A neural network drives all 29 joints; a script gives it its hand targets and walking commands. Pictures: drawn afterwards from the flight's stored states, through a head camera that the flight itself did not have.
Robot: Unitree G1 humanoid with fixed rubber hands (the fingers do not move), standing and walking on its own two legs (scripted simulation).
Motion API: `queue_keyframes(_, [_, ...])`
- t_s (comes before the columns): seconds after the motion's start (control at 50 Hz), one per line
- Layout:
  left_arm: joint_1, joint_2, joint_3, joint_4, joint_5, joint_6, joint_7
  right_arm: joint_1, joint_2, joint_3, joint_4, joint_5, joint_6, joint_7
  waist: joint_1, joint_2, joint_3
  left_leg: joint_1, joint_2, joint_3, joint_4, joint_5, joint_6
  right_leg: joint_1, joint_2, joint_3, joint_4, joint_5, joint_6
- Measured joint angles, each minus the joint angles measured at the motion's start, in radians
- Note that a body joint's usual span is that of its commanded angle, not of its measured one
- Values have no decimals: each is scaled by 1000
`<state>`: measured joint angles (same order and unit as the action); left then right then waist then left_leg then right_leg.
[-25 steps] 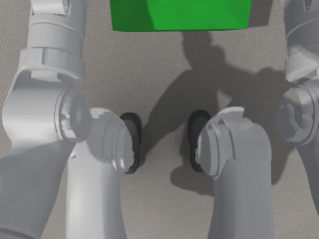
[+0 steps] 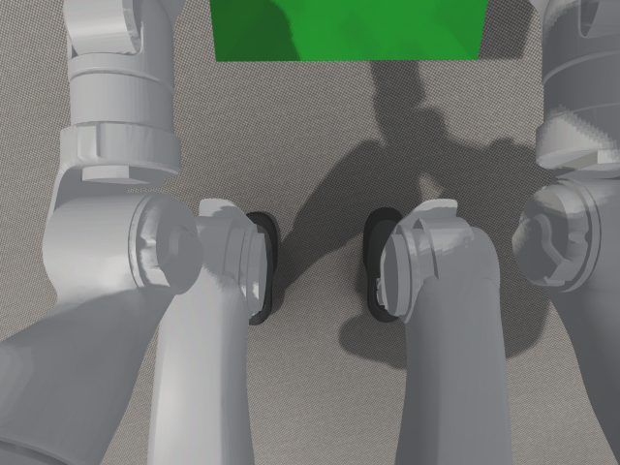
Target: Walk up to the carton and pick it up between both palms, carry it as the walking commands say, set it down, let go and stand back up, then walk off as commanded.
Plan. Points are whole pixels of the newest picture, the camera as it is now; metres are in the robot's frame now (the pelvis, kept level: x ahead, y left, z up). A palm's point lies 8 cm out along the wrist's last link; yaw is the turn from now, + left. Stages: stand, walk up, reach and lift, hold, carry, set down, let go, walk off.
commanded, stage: reach and lift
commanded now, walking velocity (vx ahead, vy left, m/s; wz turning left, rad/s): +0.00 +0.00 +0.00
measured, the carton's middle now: out of the picture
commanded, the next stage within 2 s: none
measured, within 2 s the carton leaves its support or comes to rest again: neither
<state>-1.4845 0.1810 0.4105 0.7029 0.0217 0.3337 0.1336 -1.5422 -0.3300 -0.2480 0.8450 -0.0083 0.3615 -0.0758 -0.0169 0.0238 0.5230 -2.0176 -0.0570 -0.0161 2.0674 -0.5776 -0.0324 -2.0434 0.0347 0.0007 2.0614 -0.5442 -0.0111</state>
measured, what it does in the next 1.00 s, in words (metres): rises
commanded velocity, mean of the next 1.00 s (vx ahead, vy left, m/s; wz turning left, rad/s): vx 0.00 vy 0.00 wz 0.00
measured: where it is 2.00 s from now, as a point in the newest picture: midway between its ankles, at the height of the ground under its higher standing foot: (319, 285)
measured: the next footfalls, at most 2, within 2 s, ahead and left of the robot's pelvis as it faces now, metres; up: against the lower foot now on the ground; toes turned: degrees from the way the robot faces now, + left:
none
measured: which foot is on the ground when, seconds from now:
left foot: down 0.00-1.00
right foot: down 0.00-1.00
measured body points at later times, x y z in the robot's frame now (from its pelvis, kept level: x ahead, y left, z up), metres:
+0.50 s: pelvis -0.01 +0.00 +0.04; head +0.35 -0.02 +0.29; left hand +0.57 +0.14 -0.07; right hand +0.56 -0.18 -0.08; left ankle +0.12 +0.12 -0.38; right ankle +0.13 -0.11 -0.38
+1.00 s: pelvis -0.03 +0.01 +0.09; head +0.32 -0.01 +0.36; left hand +0.55 +0.14 +0.00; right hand +0.54 -0.18 -0.01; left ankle +0.12 +0.12 -0.38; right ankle +0.13 -0.11 -0.38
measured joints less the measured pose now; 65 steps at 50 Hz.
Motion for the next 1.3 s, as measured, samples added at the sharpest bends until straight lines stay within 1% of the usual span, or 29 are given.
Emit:
queue_keyframes(0.06, [4, -17, 20, -10, 20, 6, -3, 0, 3, -17, -10, -17, 12, 11, 1, 3, -1, 12, 0, 0, -20, 10, 2, 14, 0, 1, -21, 8, 2])
queue_keyframes(0.12, [12, -25, 31, -31, 27, 18, -7, 2, 10, -24, -23, -27, 23, 6, 1, 0, 0, 25, 3, 2, -40, 18, 3, 25, 3, 5, -40, 18, 4])
queue_keyframes(0.18, [19, -31, 23, -59, 31, 35, 2, 10, 15, -20, -45, -24, 34, -12, 3, -2, 1, 41, 4, 1, -56, 23, 2, 40, 5, 4, -58, 25, 3])
queue_keyframes(0.22, [14, -39, 33, -54, 40, 39, 10, 5, 22, -26, -35, -28, 37, -29, 3, -1, 0, 51, 4, 1, -68, 26, 2, 50, 5, 5, -68, 28, 3])
queue_keyframes(0.36, [27, -70, 50, -94, 65, 46, 98, 28, 65, -32, -96, -44, 59, -63, -1, -9, 0, 92, 3, -4, -104, 37, -1, 91, 8, 6, -105, 39, 4])
queue_keyframes(0.4, [36, -77, 52, -111, 62, 51, 106, 41, 78, -35, -111, -48, 61, -77, -2, -13, 0, 106, 3, -3, -115, 40, -1, 104, 9, 7, -116, 42, 4])
queue_keyframes(0.46, [48, -75, 43, -127, 64, 59, 97, 66, 92, -46, -142, -46, 66, -82, -1, -13, 0, 126, 3, -5, -130, 45, 0, 125, 10, 7, -133, 49, 5])
queue_keyframes(0.52, [50, -76, 50, -119, 64, 62, 91, 71, 95, -50, -149, -44, 77, -84, 1, -8, 0, 145, 3, -5, -147, 53, 2, 146, 11, 9, -152, 56, 8])
queue_keyframes(0.64, [43, -73, 43, -112, 62, 74, 100, 55, 93, -64, -130, -60, 84, -70, -1, -8, -1, 180, 1, 1, -182, 69, 7, 182, 10, 17, -184, 69, 13])
queue_keyframes(0.72, [50, -81, 45, -117, 75, 79, 98, 66, 101, -73, -146, -72, 93, -72, -2, -12, -1, 207, 2, 1, -206, 76, 9, 210, 11, 19, -210, 76, 15])
queue_keyframes(0.84, [76, -98, 41, -154, 70, 95, 114, 97, 114, -80, -178, -76, 101, -73, -1, -13, 0, 249, 4, -2, -246, 87, 11, 254, 13, 19, -253, 88, 17])
queue_keyframes(0.86, [82, -99, 36, -165, 68, 99, 114, 108, 116, -77, -195, -72, 105, -76, 0, -13, 0, 257, 4, -2, -252, 88, 11, 262, 13, 19, -260, 90, 17])
queue_keyframes(0.9, [81, -99, 38, -157, 80, 99, 103, 113, 121, -87, -195, -79, 105, -70, 1, -11, -1, 271, 4, -5, -263, 91, 11, 277, 13, 18, -272, 93, 18])
queue_keyframes(0.96, [92, -101, 36, -169, 71, 107, 110, 126, 128, -82, -210, -70, 113, -84, 2, -11, 0, 298, 4, -4, -282, 96, 12, 304, 14, 20, -291, 98, 18])
queue_keyframes(1.0, [86, -102, 47, -144, 88, 102, 99, 123, 128, -86, -193, -74, 113, -84, 5, -10, -2, 314, 4, -5, -295, 99, 12, 320, 14, 20, -304, 101, 18])
queue_keyframes(1.06, [97, -104, 44, -147, 83, 105, 108, 123, 127, -81, -180, -77, 111, -82, 8, -9, -1, 338, 4, -4, -316, 105, 12, 344, 14, 22, -324, 106, 18])
queue_keyframes(1.16, [126, -101, 27, -165, 64, 109, 116, 148, 138, -73, -198, -69, 111, -92, 5, -10, -1, 381, 0, -11, -346, 111, 11, 389, 12, 19, -354, 110, 17])
queue_keyframes(1.24, [136, -111, 27, -155, 68, 108, 120, 161, 136, -78, -187, -71, 109, -85, 8, -7, -2, 417, -1, -15, -369, 115, 11, 427, 10, 16, -379, 112, 16])
queue_keyframes(1.3, [142, -112, 20, -149, 69, 104, 124, 178, 138, -69, -192, -71, 105, -92, 10, -8, -2, 443, 0, -16, -388, 118, 12, 454, 12, 17, -399, 116, 17])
